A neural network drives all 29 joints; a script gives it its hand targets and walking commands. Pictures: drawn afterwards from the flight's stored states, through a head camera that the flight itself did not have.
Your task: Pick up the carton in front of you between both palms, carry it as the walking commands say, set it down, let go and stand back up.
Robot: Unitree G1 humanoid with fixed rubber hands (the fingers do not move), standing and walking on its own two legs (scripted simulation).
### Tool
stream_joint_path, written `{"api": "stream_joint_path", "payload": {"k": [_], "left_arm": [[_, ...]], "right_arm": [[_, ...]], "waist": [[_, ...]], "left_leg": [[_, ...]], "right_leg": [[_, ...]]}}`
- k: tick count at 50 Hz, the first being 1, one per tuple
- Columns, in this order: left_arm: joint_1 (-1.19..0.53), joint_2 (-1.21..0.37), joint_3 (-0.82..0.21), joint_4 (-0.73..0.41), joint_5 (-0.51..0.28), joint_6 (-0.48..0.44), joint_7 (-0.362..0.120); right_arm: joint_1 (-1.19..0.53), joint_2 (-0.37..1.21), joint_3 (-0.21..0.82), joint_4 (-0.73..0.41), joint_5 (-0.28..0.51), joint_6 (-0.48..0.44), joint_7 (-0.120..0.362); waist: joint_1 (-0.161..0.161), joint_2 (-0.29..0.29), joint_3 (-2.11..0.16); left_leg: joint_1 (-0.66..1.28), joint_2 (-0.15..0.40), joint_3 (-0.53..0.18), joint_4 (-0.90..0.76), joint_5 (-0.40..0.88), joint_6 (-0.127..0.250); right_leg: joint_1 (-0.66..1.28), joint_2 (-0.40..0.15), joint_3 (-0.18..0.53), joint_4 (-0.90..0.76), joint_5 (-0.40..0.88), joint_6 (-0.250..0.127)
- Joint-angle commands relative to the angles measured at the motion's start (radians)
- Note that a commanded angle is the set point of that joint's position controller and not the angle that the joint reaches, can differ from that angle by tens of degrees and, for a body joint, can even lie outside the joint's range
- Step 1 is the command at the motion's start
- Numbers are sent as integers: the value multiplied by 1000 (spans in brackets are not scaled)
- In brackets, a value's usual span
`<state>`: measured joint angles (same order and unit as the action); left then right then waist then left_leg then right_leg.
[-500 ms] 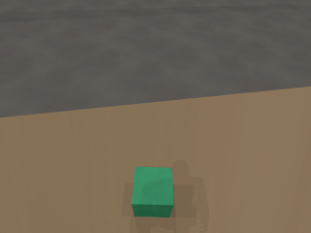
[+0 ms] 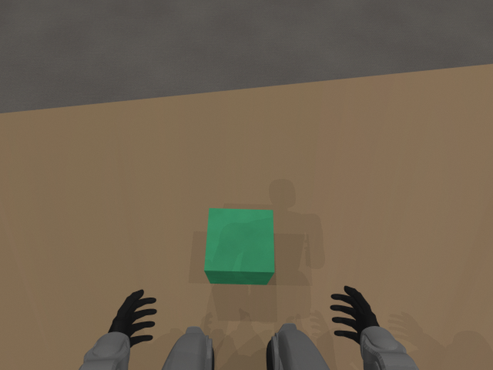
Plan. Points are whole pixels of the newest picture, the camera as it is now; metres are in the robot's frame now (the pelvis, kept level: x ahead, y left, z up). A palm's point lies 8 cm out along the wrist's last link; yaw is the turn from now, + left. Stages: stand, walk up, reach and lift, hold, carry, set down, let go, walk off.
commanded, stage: reach and lift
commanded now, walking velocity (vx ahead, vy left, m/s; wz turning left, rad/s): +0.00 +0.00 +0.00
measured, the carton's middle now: (239, 249) +0.45 +0.00 -0.59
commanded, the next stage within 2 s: none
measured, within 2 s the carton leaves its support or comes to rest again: neither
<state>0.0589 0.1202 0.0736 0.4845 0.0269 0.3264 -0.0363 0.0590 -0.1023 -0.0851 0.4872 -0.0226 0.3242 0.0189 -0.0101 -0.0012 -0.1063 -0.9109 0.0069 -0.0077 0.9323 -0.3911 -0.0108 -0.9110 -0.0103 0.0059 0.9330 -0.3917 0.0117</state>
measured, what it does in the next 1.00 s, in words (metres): lowers itself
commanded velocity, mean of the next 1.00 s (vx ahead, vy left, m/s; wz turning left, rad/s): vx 0.00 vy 0.00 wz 0.00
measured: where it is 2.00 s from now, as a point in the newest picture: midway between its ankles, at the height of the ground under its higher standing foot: outside the picture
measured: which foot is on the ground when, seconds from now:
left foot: down 0.00-1.00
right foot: down 0.00-1.00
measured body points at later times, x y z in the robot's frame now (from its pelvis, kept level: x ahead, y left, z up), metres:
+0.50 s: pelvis -0.07 +0.00 -0.06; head +0.18 +0.00 +0.32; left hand +0.40 +0.19 -0.15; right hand +0.39 -0.20 -0.15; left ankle +0.02 +0.12 -0.68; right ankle +0.02 -0.13 -0.68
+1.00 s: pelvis -0.04 +0.00 -0.11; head +0.29 +0.00 +0.20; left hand +0.48 +0.19 -0.26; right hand +0.46 -0.20 -0.26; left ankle +0.02 +0.13 -0.68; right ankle +0.02 -0.13 -0.68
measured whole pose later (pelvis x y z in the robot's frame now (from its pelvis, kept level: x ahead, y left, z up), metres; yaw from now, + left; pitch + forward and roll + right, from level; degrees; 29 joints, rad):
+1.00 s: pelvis -0.04 +0.00 -0.11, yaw -1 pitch +54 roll -1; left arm -1.11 0.23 0.36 0.96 0.09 0.06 0.01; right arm -1.07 -0.18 -0.40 0.91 -0.07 0.05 -0.04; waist -0.02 0.01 -0.16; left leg -1.83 -0.02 -0.04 1.30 -0.41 -0.02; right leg -1.82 0.02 0.03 1.29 -0.41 0.03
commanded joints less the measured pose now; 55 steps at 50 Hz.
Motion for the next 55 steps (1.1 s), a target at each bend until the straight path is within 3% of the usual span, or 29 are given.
{"api": "stream_joint_path", "payload": {"k": [1, 4, 8, 14, 23, 29, 35, 40, 48, 55], "left_arm": [[-197, 102, 21, -120, -23, -19, 9], [-339, 118, 21, -83, -45, 45, 16], [-539, 133, 42, 14, -64, 106, 21], [-839, 157, 108, 138, -38, 86, 39], [-1239, 233, 162, 308, -41, -61, 79], [-1422, 277, 169, 394, -60, -155, 82], [-1451, 280, 203, 392, -22, -209, 63], [-1387, 228, 263, 387, 33, -253, 43], [-1308, 174, 291, 403, 72, -281, 51], [-1387, 263, 188, 332, -45, -290, 98]], "right_arm": [[-181, -97, -14, -129, 28, -18, -8], [-314, -112, -11, -110, 55, 48, -21], [-509, -122, -34, -28, 75, 111, -36], [-797, -122, -115, 96, 43, 91, -65], [-1178, -177, -186, 241, 47, -58, -121], [-1354, -221, -200, 312, 64, -153, -119], [-1373, -225, -232, 312, 37, -208, -93], [-1321, -185, -285, 316, -18, -256, -61], [-1248, -145, -320, 358, -57, -289, -57], [-1331, -231, -228, 293, 52, -298, -103]], "waist": [[-2, 6, -411], [3, 10, -328], [2, 8, -308], [-5, 12, -379], [-21, 26, -657], [-24, 29, -818], [-24, 37, -995], [-19, 35, -941], [-15, 34, -871], [-15, 31, -1061]], "left_leg": [[177, -48, 16, -15, 336, -6], [105, -34, 29, -12, 98, 4], [62, -31, 35, 3, -14, 6], [9, -41, 34, 35, -4, -5], [-57, -69, 43, 99, 85, -24], [-93, -73, 34, 118, 179, -23], [-29, -76, 24, 120, 396, -20], [-121, -67, 2, 156, 545, -18], [-406, -66, -2, 367, 503, -33], [-500, -78, 19, 628, 468, -44]], "right_leg": [[169, 50, -16, -19, 344, 7], [103, 39, -30, -18, 107, -1], [54, 36, -38, -5, -13, -3], [11, 48, -42, 35, 7, 12], [-78, 66, -56, 94, 89, 35], [-128, 73, -50, 114, 182, 36], [-99, 78, -42, 109, 382, 33], [-226, 75, -29, 141, 506, 33], [-509, 75, -29, 351, 463, 48], [-554, 79, -42, 614, 457, 59]]}}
